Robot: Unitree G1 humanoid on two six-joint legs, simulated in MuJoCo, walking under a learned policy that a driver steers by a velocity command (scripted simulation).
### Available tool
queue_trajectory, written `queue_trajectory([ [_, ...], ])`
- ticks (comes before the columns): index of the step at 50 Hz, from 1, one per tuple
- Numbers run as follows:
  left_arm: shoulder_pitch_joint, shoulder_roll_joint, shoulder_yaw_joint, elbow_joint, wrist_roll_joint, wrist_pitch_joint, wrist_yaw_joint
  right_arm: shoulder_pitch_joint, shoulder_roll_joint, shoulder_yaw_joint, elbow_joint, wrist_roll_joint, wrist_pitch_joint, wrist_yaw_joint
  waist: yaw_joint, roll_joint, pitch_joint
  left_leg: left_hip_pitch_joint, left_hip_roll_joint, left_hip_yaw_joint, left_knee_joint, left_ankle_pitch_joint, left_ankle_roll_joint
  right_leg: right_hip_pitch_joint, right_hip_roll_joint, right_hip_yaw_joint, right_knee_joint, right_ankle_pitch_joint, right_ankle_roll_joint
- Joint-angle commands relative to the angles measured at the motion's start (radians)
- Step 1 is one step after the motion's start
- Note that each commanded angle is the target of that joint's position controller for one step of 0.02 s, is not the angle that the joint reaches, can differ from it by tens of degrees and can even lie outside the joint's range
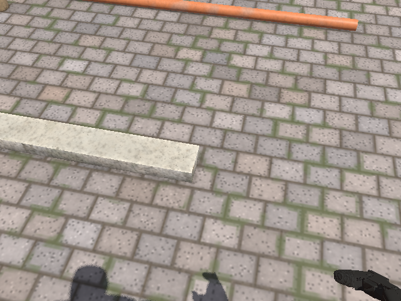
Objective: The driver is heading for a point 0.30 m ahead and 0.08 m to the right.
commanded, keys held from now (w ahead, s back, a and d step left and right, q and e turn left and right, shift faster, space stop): w+e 0.14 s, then no key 0.86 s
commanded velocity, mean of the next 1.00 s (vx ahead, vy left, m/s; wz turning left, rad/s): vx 0.19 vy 0.00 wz -0.08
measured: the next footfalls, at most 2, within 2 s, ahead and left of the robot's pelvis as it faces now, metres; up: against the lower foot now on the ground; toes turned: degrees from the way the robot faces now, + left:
left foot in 0.02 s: +0.17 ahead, +0.12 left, +0.00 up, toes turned +1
right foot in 0.48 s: +0.35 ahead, -0.12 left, +0.00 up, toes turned -6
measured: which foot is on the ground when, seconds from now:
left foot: up 0.00-0.00, down 0.02-0.50, up 0.52-0.74, down 0.76-1.00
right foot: down 0.00-0.04, up 0.06-0.46, down 0.48-1.00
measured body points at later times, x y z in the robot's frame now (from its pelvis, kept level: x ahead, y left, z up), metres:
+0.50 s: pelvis +0.21 +0.00 +0.00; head +0.24 -0.01 +0.45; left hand +0.41 +0.22 -0.11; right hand +0.23 -0.27 -0.14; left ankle +0.14 +0.12 -0.73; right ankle +0.31 -0.11 -0.73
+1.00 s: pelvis +0.26 +0.01 +0.00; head +0.27 +0.01 +0.45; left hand +0.37 +0.25 -0.14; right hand +0.28 -0.24 -0.15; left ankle +0.25 +0.14 -0.73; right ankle +0.31 -0.11 -0.73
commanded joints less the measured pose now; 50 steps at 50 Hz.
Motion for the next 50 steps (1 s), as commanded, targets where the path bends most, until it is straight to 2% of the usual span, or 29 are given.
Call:
queue_trajectory([
  [1, -0.032, 0.144, 0.026, -0.047, -0.002, -0.001, 0.006, 0.204, -0.173, -0.066, 0.000, -0.012, -0.022, -0.005, -0.170, -0.097, -0.128, 0.402, -0.010, -0.002, -0.037, 0.000, 0.073, -0.099, -0.192, 0.091, 0.268, 0.702, -0.116],
  [2, -0.048, 0.095, 0.006, -0.082, 0.024, -0.008, 0.007, 0.412, -0.263, -0.090, 0.030, -0.025, -0.020, -0.018, -0.242, 0.046, -0.291, 0.723, 0.215, -0.248, -0.013, 0.071, 0.143, -0.331, -0.109, 0.030, 0.610, 0.376, -0.073],
  [3, 0.067, 0.011, -0.018, -0.081, 0.005, -0.030, -0.001, 0.429, -0.287, -0.091, 0.044, -0.022, -0.014, -0.011, -0.185, 0.296, -0.393, 0.969, 0.392, -0.644, -0.124, -0.086, 0.278, -0.683, 0.018, 0.065, 0.881, -0.213, -0.034],
  [4, 0.009, 0.121, 0.011, -0.066, -0.017, -0.039, -0.001, 0.419, -0.194, -0.071, 0.034, -0.017, -0.010, -0.014, -0.218, 0.168, -0.314, 0.903, 0.361, -0.626, -0.164, -0.200, 0.243, -0.789, -0.033, 0.154, 0.991, -0.201, -0.037],
  [5, -0.075, 0.149, 0.021, -0.092, -0.024, -0.041, 0.000, 0.344, -0.158, -0.058, 0.023, -0.013, -0.012, -0.018, -0.202, 0.117, -0.190, 0.764, 0.329, -0.473, -0.188, -0.177, 0.197, -0.820, -0.076, 0.137, 0.994, -0.097, -0.044],
  [6, -0.112, 0.132, 0.021, -0.096, -0.017, -0.033, 0.006, 0.269, -0.132, -0.047, 0.014, -0.017, -0.014, -0.016, -0.165, 0.044, -0.124, 0.620, 0.287, -0.371, -0.227, -0.121, 0.170, -0.770, -0.118, 0.118, 0.955, -0.012, -0.038],
  [7, -0.128, 0.119, 0.026, -0.099, -0.006, -0.022, 0.011, 0.222, -0.104, -0.041, 0.015, -0.022, -0.019, -0.011, -0.136, 0.040, -0.066, 0.514, 0.252, -0.295, -0.270, -0.087, 0.156, -0.736, -0.141, 0.116, 0.909, 0.040, -0.033],
  [9, -0.091, 0.082, 0.028, -0.096, -0.001, 0.004, 0.015, 0.191, -0.088, -0.036, 0.031, -0.035, -0.029, -0.005, -0.082, 0.064, -0.029, 0.389, 0.216, -0.186, -0.302, 0.174, 0.150, -0.636, -0.147, 0.115, 0.866, 0.069, -0.020],
  [12, -0.098, 0.046, 0.023, -0.109, 0.016, 0.015, 0.018, 0.205, -0.119, -0.043, 0.065, -0.039, -0.030, -0.017, -0.049, 0.039, -0.023, 0.353, 0.198, -0.053, -0.284, 0.531, 0.160, -0.628, -0.124, 0.100, 0.751, 0.144, 0.008],
  [16, -0.223, 0.010, -0.001, -0.141, 0.028, 0.014, 0.002, 0.214, -0.143, -0.042, 0.094, -0.025, -0.010, -0.038, -0.080, 0.050, -0.033, 0.324, 0.137, 0.063, -0.276, 0.550, 0.128, -0.509, -0.105, 0.029, 0.435, 0.365, 0.010],
  [20, -0.300, 0.046, 0.001, -0.166, 0.030, 0.019, -0.008, 0.263, -0.167, -0.046, 0.140, -0.010, 0.009, -0.042, -0.109, 0.061, -0.048, 0.437, 0.177, 0.026, -0.208, 0.511, 0.127, -0.476, -0.080, 0.028, 0.301, 0.351, -0.006],
  [23, -0.249, 0.080, 0.013, -0.150, 0.039, 0.012, -0.012, 0.246, -0.166, -0.047, 0.156, 0.007, 0.023, -0.046, -0.067, 0.048, -0.072, 0.468, 0.154, 0.012, -0.066, 0.427, 0.078, -0.349, -0.046, 0.005, 0.133, 0.410, -0.054],
  [24, -0.204, 0.140, 0.031, -0.134, 0.045, 0.009, -0.004, 0.295, -0.152, -0.043, 0.165, -0.007, 0.020, -0.047, -0.071, -0.009, -0.116, 0.433, 0.090, 0.036, 0.029, 0.351, 0.032, -0.212, -0.082, 0.048, 0.120, 0.740, -0.081],
  [25, -0.156, 0.196, 0.040, -0.130, 0.060, 0.011, 0.005, 0.365, -0.106, -0.030, 0.168, -0.031, 0.008, -0.044, -0.101, -0.120, -0.213, 0.254, 0.014, 0.077, 0.191, 0.066, -0.027, 0.045, -0.224, 0.174, 0.223, 1.152, -0.168],
  [26, -0.115, 0.130, 0.022, -0.111, 0.057, 0.020, 0.007, 0.430, -0.045, -0.004, 0.192, -0.033, 0.009, -0.040, -0.085, -0.249, -0.319, 0.138, -0.036, 0.037, 0.364, -0.390, -0.075, 0.169, -0.375, 0.336, 0.207, 1.223, -0.321],
  [27, -0.112, 0.070, 0.003, -0.107, 0.042, 0.028, 0.003, 0.371, -0.087, -0.014, 0.186, -0.015, 0.028, -0.036, -0.065, -0.238, -0.317, 0.093, -0.030, -0.029, 0.477, -0.645, -0.099, 0.129, -0.390, 0.388, 0.151, 1.065, -0.349],
  [28, -0.162, 0.072, -0.001, -0.112, 0.039, 0.029, -0.001, 0.322, -0.114, -0.023, 0.171, -0.001, 0.048, -0.040, -0.073, -0.186, -0.258, 0.052, -0.004, -0.057, 0.525, -0.658, -0.101, 0.050, -0.361, 0.365, 0.117, 0.855, -0.317],
  [29, -0.216, 0.083, 0.002, -0.124, 0.040, 0.031, 0.001, 0.284, -0.117, -0.027, 0.169, -0.001, 0.069, -0.050, -0.085, -0.132, -0.200, 0.037, 0.012, -0.057, 0.520, -0.619, -0.102, -0.044, -0.336, 0.346, 0.079, 0.659, -0.283],
  [30, -0.281, 0.096, 0.005, -0.137, 0.039, 0.035, 0.006, 0.264, -0.120, -0.031, 0.167, -0.009, 0.087, -0.061, -0.104, -0.114, -0.144, 0.064, 0.027, -0.057, 0.470, -0.562, -0.106, -0.155, -0.313, 0.319, 0.034, 0.510, -0.252],
  [31, -0.330, 0.097, 0.006, -0.146, 0.043, 0.041, 0.013, 0.265, -0.115, -0.033, 0.172, -0.012, 0.101, -0.071, -0.124, -0.138, -0.121, 0.116, 0.034, -0.054, 0.407, -0.510, -0.108, -0.237, -0.286, 0.293, -0.002, 0.389, -0.223],
  [33, -0.362, 0.092, 0.008, -0.145, 0.050, 0.051, 0.021, 0.292, -0.084, -0.026, 0.193, -0.016, 0.110, -0.080, -0.137, -0.169, -0.107, 0.228, 0.011, -0.019, 0.297, -0.416, -0.105, -0.336, -0.236, 0.232, -0.034, 0.262, -0.198],
  [36, -0.361, 0.073, 0.004, -0.124, 0.033, 0.059, 0.026, 0.325, -0.064, -0.023, 0.228, -0.023, 0.109, -0.073, -0.157, -0.165, -0.108, 0.366, -0.016, 0.021, 0.090, -0.199, -0.079, -0.385, -0.193, 0.177, -0.034, 0.049, -0.159],
  [38, -0.313, 0.047, -0.003, -0.092, 0.025, 0.060, 0.024, 0.311, -0.084, -0.023, 0.227, -0.048, 0.112, -0.064, -0.145, -0.125, -0.059, 0.399, 0.008, -0.002, -0.019, -0.156, -0.041, -0.421, -0.150, 0.153, -0.024, -0.148, -0.077],
  [39, -0.297, 0.048, -0.003, -0.083, 0.033, 0.061, 0.023, 0.296, -0.119, -0.025, 0.213, -0.051, 0.111, -0.066, -0.122, -0.079, -0.013, 0.360, 0.067, -0.062, -0.084, -0.230, -0.010, -0.433, -0.122, 0.131, 0.021, -0.164, -0.041],
  [40, -0.281, 0.036, 0.000, -0.088, 0.029, 0.062, 0.026, 0.259, -0.155, -0.033, 0.222, -0.036, 0.107, -0.065, -0.075, 0.070, 0.028, 0.179, 0.072, -0.081, -0.128, -0.456, 0.018, -0.324, -0.054, 0.044, 0.052, -0.063, -0.010],
  [41, -0.300, 0.048, 0.001, -0.078, 0.039, 0.061, 0.031, 0.222, -0.113, -0.022, 0.215, -0.032, 0.094, -0.064, -0.079, 0.089, 0.052, 0.091, 0.062, -0.089, -0.186, -0.532, 0.007, -0.224, -0.046, 0.031, 0.110, 0.040, 0.004],
  [42, -0.292, 0.050, 0.004, -0.073, 0.038, 0.060, 0.032, 0.206, -0.098, -0.017, 0.220, -0.036, 0.082, -0.064, -0.068, 0.107, 0.053, 0.069, 0.064, -0.089, -0.208, -0.523, -0.013, -0.181, -0.044, 0.024, 0.137, 0.105, -0.001],
  [45, -0.267, 0.053, 0.008, -0.038, 0.037, 0.062, 0.033, 0.227, -0.100, -0.016, 0.235, -0.028, 0.058, -0.063, -0.078, 0.046, 0.050, 0.137, 0.041, -0.059, -0.164, -0.380, -0.041, -0.186, -0.056, 0.038, 0.141, 0.172, -0.027],
  [50, -0.264, 0.045, 0.007, -0.003, 0.030, 0.062, 0.027, 0.286, -0.090, -0.013, 0.263, -0.023, 0.059, -0.066, -0.100, -0.008, 0.021, 0.219, 0.023, -0.035, -0.114, -0.245, -0.030, -0.186, -0.060, 0.037, 0.149, 0.263, -0.029],
])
